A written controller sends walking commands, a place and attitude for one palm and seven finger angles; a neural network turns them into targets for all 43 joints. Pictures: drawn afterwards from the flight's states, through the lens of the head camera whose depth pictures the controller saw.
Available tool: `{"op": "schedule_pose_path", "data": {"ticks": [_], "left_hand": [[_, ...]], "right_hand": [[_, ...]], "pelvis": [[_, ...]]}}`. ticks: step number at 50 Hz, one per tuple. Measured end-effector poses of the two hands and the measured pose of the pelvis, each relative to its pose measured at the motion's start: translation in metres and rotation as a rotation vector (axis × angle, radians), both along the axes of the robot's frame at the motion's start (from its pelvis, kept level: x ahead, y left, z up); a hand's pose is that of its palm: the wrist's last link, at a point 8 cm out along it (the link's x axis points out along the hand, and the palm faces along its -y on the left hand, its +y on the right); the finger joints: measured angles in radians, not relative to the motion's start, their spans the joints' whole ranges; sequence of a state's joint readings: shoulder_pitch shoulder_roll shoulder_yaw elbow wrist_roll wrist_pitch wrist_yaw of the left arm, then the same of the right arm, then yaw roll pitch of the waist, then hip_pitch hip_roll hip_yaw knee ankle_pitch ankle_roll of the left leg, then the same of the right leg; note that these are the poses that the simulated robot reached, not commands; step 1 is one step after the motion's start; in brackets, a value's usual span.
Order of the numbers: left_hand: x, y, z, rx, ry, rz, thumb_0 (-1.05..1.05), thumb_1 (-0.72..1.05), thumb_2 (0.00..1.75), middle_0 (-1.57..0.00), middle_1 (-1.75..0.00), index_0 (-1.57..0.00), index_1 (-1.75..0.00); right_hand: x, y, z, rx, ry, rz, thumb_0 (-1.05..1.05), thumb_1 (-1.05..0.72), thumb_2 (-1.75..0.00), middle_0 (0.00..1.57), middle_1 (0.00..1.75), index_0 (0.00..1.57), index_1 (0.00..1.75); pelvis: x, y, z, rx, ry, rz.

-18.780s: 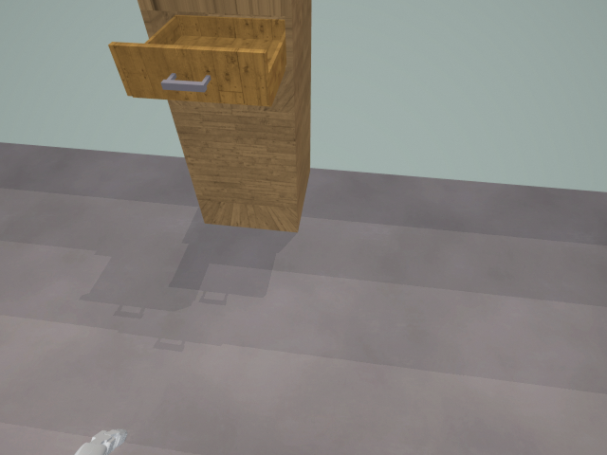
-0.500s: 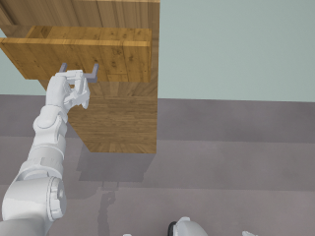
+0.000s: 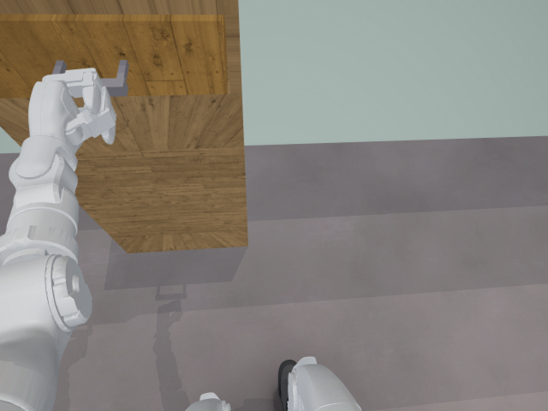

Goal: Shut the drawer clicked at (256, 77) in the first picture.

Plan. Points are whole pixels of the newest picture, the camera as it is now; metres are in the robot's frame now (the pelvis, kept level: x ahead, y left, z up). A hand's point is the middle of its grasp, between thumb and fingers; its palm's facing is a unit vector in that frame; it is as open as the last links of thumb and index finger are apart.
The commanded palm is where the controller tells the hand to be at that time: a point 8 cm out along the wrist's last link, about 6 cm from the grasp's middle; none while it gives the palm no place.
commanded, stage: push the drawer shut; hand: left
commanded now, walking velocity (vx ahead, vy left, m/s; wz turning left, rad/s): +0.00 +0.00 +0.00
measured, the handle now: (89, 77) +0.59 +0.21 +0.09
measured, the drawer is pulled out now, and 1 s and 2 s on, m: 0.01 0.00 0.00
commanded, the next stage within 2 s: pull the fist back off the drawer in 0.32 s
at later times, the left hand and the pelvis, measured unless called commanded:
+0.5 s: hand (93, 106) +0.53 +0.20 +0.10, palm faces -0.04 -1.00 -0.04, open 3.1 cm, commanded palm +0.54 +0.23 +0.09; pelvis -0.01 +0.01 -0.01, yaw +3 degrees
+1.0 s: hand (109, 116) +0.51 +0.18 +0.09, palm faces -0.04 -1.00 -0.03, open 3.1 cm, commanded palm +0.47 +0.23 +0.09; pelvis +0.02 +0.01 +0.00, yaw -1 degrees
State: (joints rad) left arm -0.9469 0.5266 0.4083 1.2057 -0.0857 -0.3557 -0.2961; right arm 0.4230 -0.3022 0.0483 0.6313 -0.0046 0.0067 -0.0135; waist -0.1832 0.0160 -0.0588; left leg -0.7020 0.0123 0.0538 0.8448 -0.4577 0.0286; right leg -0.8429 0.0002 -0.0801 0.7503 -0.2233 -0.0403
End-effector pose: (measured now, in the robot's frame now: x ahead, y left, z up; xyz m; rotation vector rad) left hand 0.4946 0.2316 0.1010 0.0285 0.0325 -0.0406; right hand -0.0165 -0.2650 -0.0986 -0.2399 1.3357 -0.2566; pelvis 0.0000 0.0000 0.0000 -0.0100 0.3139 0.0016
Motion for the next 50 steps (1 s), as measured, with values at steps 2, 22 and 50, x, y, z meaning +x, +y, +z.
{"op": "schedule_pose_path", "data": {"ticks": [2, 22, 50], "left_hand": [[0.005, 0.001, 0.000, 0.000, 0.004, 0.001, 0.02, 0.80, 0.88, -1.40, -1.60, -1.40, -1.60], [0.018, 0.020, -0.002, 0.016, 0.030, -0.001, -0.05, 0.55, 0.88, -1.40, -1.60, -1.40, -1.60], [-0.001, -0.001, -0.004, 0.000, -0.025, -0.003, 0.00, 0.84, 0.90, -1.40, -1.60, -1.40, -1.60]], "right_hand": [[-0.002, 0.001, 0.000, -0.001, 0.011, -0.003, 0.01, -0.91, -0.90, 0.20, 0.30, 0.20, 0.30], [-0.014, 0.009, -0.002, -0.023, 0.081, 0.061, 0.00, -0.91, -0.90, 0.20, 0.30, 0.20, 0.30], [0.020, 0.024, 0.000, 0.052, -0.008, 0.005, 0.00, -0.91, -0.90, 0.20, 0.30, 0.20, 0.30]], "pelvis": [[0.000, 0.001, -0.001, -0.002, 0.007, 0.000], [-0.010, 0.008, -0.010, -0.028, 0.060, 0.050], [0.017, 0.014, 0.002, -0.017, 0.004, -0.008]]}}
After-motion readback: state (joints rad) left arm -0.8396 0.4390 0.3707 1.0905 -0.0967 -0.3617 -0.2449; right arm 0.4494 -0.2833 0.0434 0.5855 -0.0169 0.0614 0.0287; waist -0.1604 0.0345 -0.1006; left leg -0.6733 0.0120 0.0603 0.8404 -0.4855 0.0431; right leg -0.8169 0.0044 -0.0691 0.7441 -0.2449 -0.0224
